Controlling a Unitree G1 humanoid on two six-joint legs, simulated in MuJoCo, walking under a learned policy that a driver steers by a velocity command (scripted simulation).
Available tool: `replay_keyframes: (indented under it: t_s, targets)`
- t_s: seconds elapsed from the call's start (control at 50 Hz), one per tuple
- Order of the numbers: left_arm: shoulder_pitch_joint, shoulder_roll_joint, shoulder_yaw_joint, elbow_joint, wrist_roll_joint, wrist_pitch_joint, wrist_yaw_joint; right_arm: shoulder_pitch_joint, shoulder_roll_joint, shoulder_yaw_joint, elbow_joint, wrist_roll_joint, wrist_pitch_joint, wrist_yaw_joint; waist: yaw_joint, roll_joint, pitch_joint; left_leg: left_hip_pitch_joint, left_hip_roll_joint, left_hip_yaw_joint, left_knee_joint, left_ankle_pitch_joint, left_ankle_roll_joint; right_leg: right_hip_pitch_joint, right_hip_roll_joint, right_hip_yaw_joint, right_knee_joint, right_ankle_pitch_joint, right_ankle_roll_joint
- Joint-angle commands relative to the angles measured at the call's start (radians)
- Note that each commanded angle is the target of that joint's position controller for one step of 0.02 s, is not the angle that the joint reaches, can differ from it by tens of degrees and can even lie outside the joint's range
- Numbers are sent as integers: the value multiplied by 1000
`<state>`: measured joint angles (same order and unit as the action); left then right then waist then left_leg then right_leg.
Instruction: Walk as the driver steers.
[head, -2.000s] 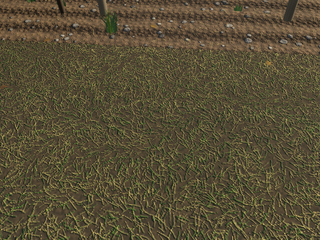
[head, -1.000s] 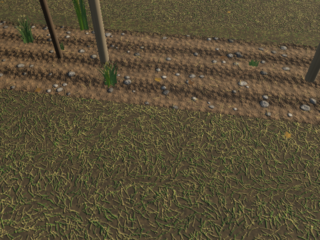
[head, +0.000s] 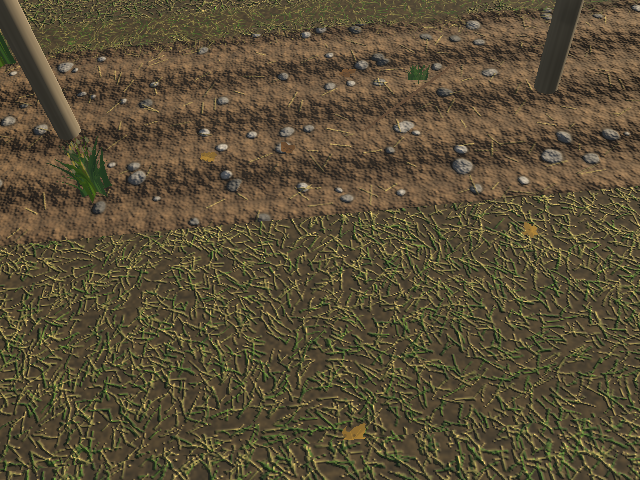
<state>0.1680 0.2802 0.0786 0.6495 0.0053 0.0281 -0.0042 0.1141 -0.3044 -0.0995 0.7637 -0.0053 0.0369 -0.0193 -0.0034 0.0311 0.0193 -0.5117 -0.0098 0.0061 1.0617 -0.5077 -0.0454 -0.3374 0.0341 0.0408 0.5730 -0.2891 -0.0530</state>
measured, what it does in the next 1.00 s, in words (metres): walks ahead: left foot, then right foot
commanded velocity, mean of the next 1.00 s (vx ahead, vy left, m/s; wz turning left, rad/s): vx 0.38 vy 0.00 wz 0.11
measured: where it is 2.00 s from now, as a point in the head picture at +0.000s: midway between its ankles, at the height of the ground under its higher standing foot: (237, 352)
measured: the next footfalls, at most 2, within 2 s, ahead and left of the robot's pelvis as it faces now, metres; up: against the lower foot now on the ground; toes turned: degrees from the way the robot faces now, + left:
left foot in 0.40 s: +0.15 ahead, +0.12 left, +0.00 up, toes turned -9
right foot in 0.82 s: +0.42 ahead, -0.10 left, +0.00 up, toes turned +10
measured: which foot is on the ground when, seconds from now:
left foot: up 0.00-0.38, down 0.40-0.82, up 0.84-1.00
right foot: down 0.00-0.44, up 0.46-0.80, down 0.82-1.00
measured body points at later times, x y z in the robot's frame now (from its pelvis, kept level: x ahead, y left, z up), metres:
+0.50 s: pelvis +0.12 +0.03 +0.00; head +0.13 +0.04 +0.45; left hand +0.23 +0.30 -0.11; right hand +0.24 -0.25 -0.10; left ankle +0.11 +0.13 -0.73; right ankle +0.02 -0.08 -0.68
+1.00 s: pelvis +0.35 +0.00 +0.00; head +0.37 +0.00 +0.45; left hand +0.43 +0.28 -0.09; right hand +0.49 -0.27 -0.11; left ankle +0.29 +0.13 -0.65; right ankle +0.38 -0.11 -0.73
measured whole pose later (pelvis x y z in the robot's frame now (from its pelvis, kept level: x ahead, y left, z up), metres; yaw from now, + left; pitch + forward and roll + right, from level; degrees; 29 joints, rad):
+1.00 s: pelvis +0.35 +0.00 +0.00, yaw +12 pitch +1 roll -2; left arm 0.24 0.23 0.06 0.67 0.00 -0.10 -0.03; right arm 0.31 -0.32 -0.09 0.76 0.03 0.02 -0.01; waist 0.00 0.04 0.01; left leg -0.51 0.03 -0.08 1.17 -0.34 0.03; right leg -0.23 0.03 -0.05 0.42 -0.21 -0.03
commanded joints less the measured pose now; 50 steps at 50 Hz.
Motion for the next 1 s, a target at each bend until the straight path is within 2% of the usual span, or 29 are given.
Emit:
replay_keyframes:
  t_s: [0.02, 0.06, 0.1, 0.14, 0.2, 0.3, 0.38, 0.4, 0.42, 0.44, 0.46, 0.48, 0.52, 0.56, 0.6, 0.66, 0.7, 0.72, 0.76, 0.8, 0.82, 0.84, 0.86, 0.88, 0.9, 0.92, 0.94, 0.98, 1.0]
  targets:
    - [-19, 173, 46, -82, -24, -13, 13, -40, -87, -22, -85, -7, -9, -8, -4, -105, -139, -212, 24, -90, 139, 77, -23, 279, -260, 295, -130, 749, -186]
    - [25, 162, 43, -72, -26, -9, 15, -31, -70, -16, -91, -2, -13, 8, -7, -105, -166, -158, 13, -79, 79, 174, -27, 259, -214, 298, -174, 496, -174]
    - [65, 159, 44, -73, -30, -12, 20, -74, -58, -10, -102, 7, -24, 18, 22, -122, -136, -174, 10, -79, -70, 229, -24, 265, -191, 340, -229, 143, -171]
    - [89, 158, 42, -73, -22, -16, 27, -117, -55, -7, -112, 13, -40, 25, 41, -156, -89, -160, 10, -85, -221, 256, -23, 246, -188, 376, -271, -56, -171]
    - [134, 160, 39, -56, -11, -28, 30, -149, -49, 0, -117, 17, -72, 38, 66, -188, -60, -84, 14, -79, -361, 262, -9, 216, -203, 402, -292, -84, -180]
    - [170, 174, 36, -41, -16, -46, 18, -153, -62, 6, -122, 25, -109, 56, 80, -189, -19, 22, 12, -45, -458, 227, 45, 164, -218, 430, -295, -126, -184]
    - [175, 148, 27, -29, -20, -50, 15, -41, -48, 10, -87, 21, -122, 68, 20, -151, -42, 221, -17, -6, -571, 268, 100, 114, -189, 355, -192, 3, -144]
    - [165, 128, 21, -33, -15, -53, 15, 36, -59, 5, -67, 21, -122, 66, -12, -134, -69, 322, -1, -37, -567, 266, 122, 64, -167, 319, -129, 26, -118]
    - [128, 86, 8, -52, -4, -62, 16, 171, -105, -8, -35, 21, -123, 63, -64, -48, -108, 481, 93, -174, -596, 252, 183, -61, -106, 215, 75, 70, -67]
    - [135, 68, 6, -95, -16, -82, 18, 261, -223, -42, -10, 15, -117, 69, -65, 226, -128, 658, 253, -538, -708, 113, 335, -323, 42, 19, 374, -10, 16]
    - [86, 128, 18, -112, -16, -101, 21, 295, -189, -33, -15, 27, -117, 76, -102, 236, -67, 702, 349, -766, -799, 43, 406, -542, 27, 44, 556, -283, 44]
    - [60, 146, 26, -115, -28, -113, 14, 270, -152, -18, -22, 31, -117, 73, -86, 147, -1, 676, 346, -725, -801, 33, 390, -617, -16, 73, 606, -240, 35]
    - [35, 120, 18, -114, -14, -126, 6, 221, -118, -5, -45, 24, -107, 61, -57, 45, 28, 602, 268, -579, -800, 188, 343, -599, -61, 62, 556, -96, 46]
    - [23, 109, 17, -116, 6, -131, 2, 194, -101, 8, -46, 22, -92, 41, -30, 67, 11, 506, 209, -461, -805, 414, 314, -485, -86, 43, 435, -18, 76]
    - [-33, 75, 2, -128, 12, -132, 0, 210, -114, 5, -24, 23, -76, 17, -36, 74, 13, 425, 163, -370, -804, 559, 292, -389, -67, 4, 287, 64, 106]
    - [-135, 26, -20, -143, 4, -141, -12, 255, -137, -1, 10, 30, -66, -7, -67, 76, 16, 285, 108, -296, -784, 578, 250, -192, -4, -33, 56, 255, 109]
    - [-182, 48, -8, -164, -8, -147, -17, 280, -143, -2, 20, 34, -65, -12, -69, 84, 5, 259, 117, -334, -776, 576, 244, -108, 24, -18, 17, 309, 99]
    - [-163, 46, -5, -161, -9, -148, -16, 291, -131, -1, 24, 25, -66, -9, -55, 102, -22, 236, 118, -341, -761, 614, 243, -29, 34, -19, 56, 330, 98]
    - [-113, 81, 12, -154, -16, -148, -9, 279, -126, -4, 13, 37, -64, -7, -15, 107, -28, 268, 125, -387, -707, 603, 222, 35, 24, 3, 14, 241, 78]
    - [47, 122, 38, -122, -11, -150, -2, 235, -130, -4, -7, 37, -63, -5, 90, 94, -77, 245, 76, -384, -537, 688, 175, 241, -1, 19, -80, 217, 26]
    - [207, 185, 57, -104, 1, -148, 4, 238, -83, 11, -34, 17, -63, -2, 148, -20, -223, 166, 20, -321, -259, 524, 137, 474, -171, 178, -87, 164, -45]
    - [244, 233, 59, -84, 4, -135, -5, 417, 18, 38, -37, 30, -70, 3, 66, -345, -375, -79, -103, -226, 69, -58, 86, 708, -406, 562, -150, 55, -204]
    - [231, 169, 48, -84, -10, -131, -14, 435, -60, 24, -18, 51, -75, 7, 66, -352, -307, -218, -41, -202, 212, -67, 78, 635, -450, 732, -252, -130, -241]
    - [176, 108, 33, -91, -11, -130, -13, 336, -124, 3, -18, 53, -67, 6, 82, -206, -156, -247, 4, -185, 265, 47, 73, 501, -405, 593, -266, -122, -212]
    - [125, 88, 22, -88, -4, -129, -16, 274, -128, -2, -32, 43, -56, 3, 68, -123, -75, -214, 34, -162, 266, 118, 69, 375, -369, 460, -277, 10, -195]
    - [89, 67, 14, -77, 0, -131, -21, 244, -121, -6, -43, 31, -47, 2, 46, -112, -29, -191, 59, -163, 232, 151, 68, 284, -331, 359, -301, 108, -187]
    - [70, 60, 11, -65, -1, -138, -20, 238, -108, -10, -53, 32, -38, 5, 23, -144, -12, -160, 92, -167, 201, 173, 74, 232, -315, 297, -326, 138, -177]
    - [57, 53, 11, -35, -14, -150, -23, 224, -66, -5, -69, 38, -23, 8, 2, -131, 10, -136, 121, -159, 95, 186, 86, 188, -299, 218, -381, 156, -167]
    - [61, 70, 17, -18, -23, -151, -25, 210, -53, 0, -75, 38, -16, 10, 0, -120, 24, -147, 127, -154, 51, 199, 87, 180, -308, 196, -401, 181, -173]
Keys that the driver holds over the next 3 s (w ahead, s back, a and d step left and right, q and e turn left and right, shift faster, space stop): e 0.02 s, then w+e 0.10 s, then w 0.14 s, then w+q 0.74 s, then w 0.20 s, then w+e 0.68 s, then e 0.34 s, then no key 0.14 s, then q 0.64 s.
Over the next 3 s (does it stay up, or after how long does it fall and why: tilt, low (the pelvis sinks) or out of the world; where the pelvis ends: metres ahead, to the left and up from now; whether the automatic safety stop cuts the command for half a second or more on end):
stays up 1.05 0.33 -0.16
